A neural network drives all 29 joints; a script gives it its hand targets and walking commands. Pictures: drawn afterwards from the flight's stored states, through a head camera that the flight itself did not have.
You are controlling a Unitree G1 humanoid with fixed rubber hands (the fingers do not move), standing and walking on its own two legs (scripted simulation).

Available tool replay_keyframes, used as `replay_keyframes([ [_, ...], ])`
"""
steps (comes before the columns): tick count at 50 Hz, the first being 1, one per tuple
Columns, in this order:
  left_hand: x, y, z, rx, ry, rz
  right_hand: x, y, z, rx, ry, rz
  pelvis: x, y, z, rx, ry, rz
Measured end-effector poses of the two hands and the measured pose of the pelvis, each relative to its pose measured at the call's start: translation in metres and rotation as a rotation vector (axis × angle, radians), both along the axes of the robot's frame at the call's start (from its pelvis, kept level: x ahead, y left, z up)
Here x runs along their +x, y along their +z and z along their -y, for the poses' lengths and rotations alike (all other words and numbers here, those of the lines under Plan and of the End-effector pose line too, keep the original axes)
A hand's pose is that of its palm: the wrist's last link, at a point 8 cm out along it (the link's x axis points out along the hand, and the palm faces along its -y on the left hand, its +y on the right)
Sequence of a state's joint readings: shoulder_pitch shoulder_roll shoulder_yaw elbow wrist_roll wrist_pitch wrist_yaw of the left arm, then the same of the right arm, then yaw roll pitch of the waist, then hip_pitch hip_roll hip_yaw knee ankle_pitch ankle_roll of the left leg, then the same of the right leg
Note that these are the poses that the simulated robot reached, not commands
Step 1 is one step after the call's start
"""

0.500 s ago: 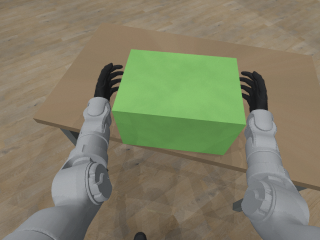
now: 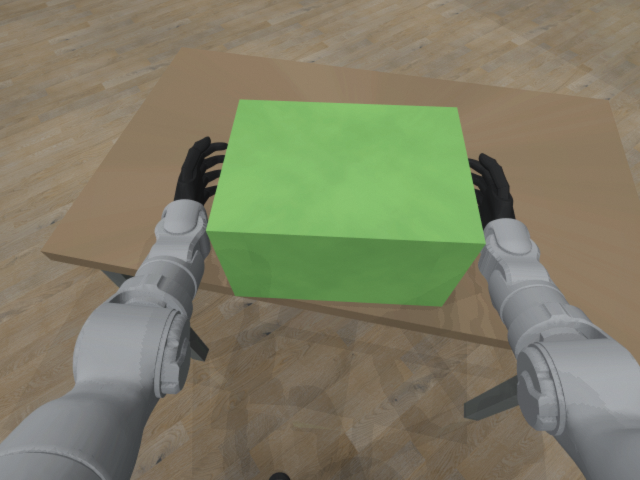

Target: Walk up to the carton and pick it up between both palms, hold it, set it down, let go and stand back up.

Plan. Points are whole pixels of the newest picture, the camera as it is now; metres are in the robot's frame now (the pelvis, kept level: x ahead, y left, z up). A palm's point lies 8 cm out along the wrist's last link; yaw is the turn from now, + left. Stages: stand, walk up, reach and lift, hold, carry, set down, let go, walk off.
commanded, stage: set down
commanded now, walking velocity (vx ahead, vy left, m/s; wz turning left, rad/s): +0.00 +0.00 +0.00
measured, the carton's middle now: (342, 204) +0.46 +0.01 +0.03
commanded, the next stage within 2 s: none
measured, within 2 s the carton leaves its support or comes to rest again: neither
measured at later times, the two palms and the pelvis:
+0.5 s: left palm (140, 190) +0.42 +0.25 +0.11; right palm (553, 189) +0.43 -0.24 +0.11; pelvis -0.04 -0.01 -0.01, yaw +1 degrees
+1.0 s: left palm (123, 202) +0.38 +0.25 +0.12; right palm (582, 206) +0.39 -0.25 +0.13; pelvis -0.03 +0.00 +0.00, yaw +2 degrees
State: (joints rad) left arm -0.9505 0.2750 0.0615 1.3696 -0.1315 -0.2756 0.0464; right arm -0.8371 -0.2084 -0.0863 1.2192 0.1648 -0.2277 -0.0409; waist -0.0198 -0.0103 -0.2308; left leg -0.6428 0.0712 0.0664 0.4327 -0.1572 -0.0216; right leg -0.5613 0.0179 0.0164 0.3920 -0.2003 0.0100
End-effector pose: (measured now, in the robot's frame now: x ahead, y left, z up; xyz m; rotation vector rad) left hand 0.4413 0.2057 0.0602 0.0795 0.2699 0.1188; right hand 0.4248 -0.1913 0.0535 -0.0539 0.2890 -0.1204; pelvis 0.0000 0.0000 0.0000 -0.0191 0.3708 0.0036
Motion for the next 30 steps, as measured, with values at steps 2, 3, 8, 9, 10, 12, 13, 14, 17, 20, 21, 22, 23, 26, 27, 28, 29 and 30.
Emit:
replay_keyframes([
  [2, 0.0, -0.003, -0.002, -0.01, 0.011, -0.001, 0.004, 0.0, 0.001, 0.003, 0.005, 0.013, 0.0, -0.003, 0.001, -0.003, -0.002, -0.024],
  [3, 0.0, -0.004, -0.004, -0.013, 0.017, -0.002, 0.006, 0.001, 0.001, 0.005, 0.005, 0.021, 0.0, -0.004, 0.001, -0.005, -0.003, -0.032],
  [8, -0.011, -0.008, -0.022, -0.019, 0.056, -0.01, 0.014, 0.005, 0.013, 0.0, -0.003, 0.059, -0.005, -0.009, 0.003, -0.013, 0.006, -0.047],
  [9, -0.014, -0.008, -0.027, -0.018, 0.065, -0.007, 0.015, 0.006, 0.017, -0.001, -0.008, 0.066, -0.007, -0.01, 0.003, -0.014, 0.008, -0.049],
  [10, -0.017, -0.007, -0.031, -0.014, 0.072, -0.003, 0.015, 0.007, 0.022, -0.003, -0.012, 0.071, -0.008, -0.01, 0.004, -0.015, 0.011, -0.051],
  [12, -0.021, -0.003, -0.04, -0.006, 0.082, 0.009, 0.015, 0.01, 0.03, -0.006, -0.017, 0.073, -0.012, -0.012, 0.005, -0.017, 0.016, -0.054],
  [13, -0.023, 0.0, -0.043, -0.003, 0.085, 0.017, 0.014, 0.011, 0.034, -0.008, -0.018, 0.072, -0.014, -0.012, 0.006, -0.017, 0.018, -0.056],
  [14, -0.024, 0.004, -0.046, 0.0, 0.086, 0.027, 0.013, 0.012, 0.038, -0.008, -0.019, 0.071, -0.016, -0.013, 0.006, -0.018, 0.02, -0.059],
  [17, -0.026, 0.017, -0.051, 0.003, 0.078, 0.059, 0.01, 0.02, 0.047, -0.012, -0.015, 0.071, -0.022, -0.014, 0.009, -0.017, 0.02, -0.063],
  [20, -0.026, 0.032, -0.05, 0.0, 0.058, 0.086, 0.007, 0.032, 0.049, -0.017, 0.002, 0.081, -0.029, -0.015, 0.011, -0.014, 0.019, -0.059],
  [21, -0.026, 0.036, -0.049, 0.0, 0.05, 0.089, 0.006, 0.037, 0.049, -0.018, 0.007, 0.085, -0.031, -0.015, 0.012, -0.013, 0.019, -0.055],
  [22, -0.025, 0.039, -0.048, 0.001, 0.042, 0.087, 0.005, 0.042, 0.049, -0.02, 0.011, 0.086, -0.034, -0.014, 0.012, -0.011, 0.02, -0.05],
  [23, -0.026, 0.042, -0.047, 0.0, 0.035, 0.082, 0.003, 0.046, 0.049, -0.021, 0.014, 0.086, -0.036, -0.014, 0.013, -0.009, 0.02, -0.045],
  [26, -0.026, 0.047, -0.043, -0.004, 0.019, 0.061, 0.0, 0.059, 0.049, -0.028, 0.02, 0.085, -0.043, -0.013, 0.013, -0.004, 0.02, -0.03],
  [27, -0.026, 0.049, -0.042, -0.007, 0.016, 0.056, -0.001, 0.063, 0.049, -0.032, 0.021, 0.086, -0.045, -0.012, 0.012, -0.003, 0.02, -0.028],
  [28, -0.027, 0.05, -0.041, -0.009, 0.015, 0.054, -0.002, 0.066, 0.049, -0.032, 0.022, 0.089, -0.046, -0.012, 0.012, -0.002, 0.02, -0.027],
  [29, -0.027, 0.051, -0.041, -0.011, 0.013, 0.053, -0.003, 0.07, 0.049, -0.03, 0.021, 0.093, -0.048, -0.012, 0.012, -0.001, 0.02, -0.027],
  [30, -0.027, 0.053, -0.04, -0.011, 0.012, 0.054, -0.004, 0.073, 0.049, -0.027, 0.021, 0.097, -0.049, -0.011, 0.011, -0.001, 0.02, -0.029],
])
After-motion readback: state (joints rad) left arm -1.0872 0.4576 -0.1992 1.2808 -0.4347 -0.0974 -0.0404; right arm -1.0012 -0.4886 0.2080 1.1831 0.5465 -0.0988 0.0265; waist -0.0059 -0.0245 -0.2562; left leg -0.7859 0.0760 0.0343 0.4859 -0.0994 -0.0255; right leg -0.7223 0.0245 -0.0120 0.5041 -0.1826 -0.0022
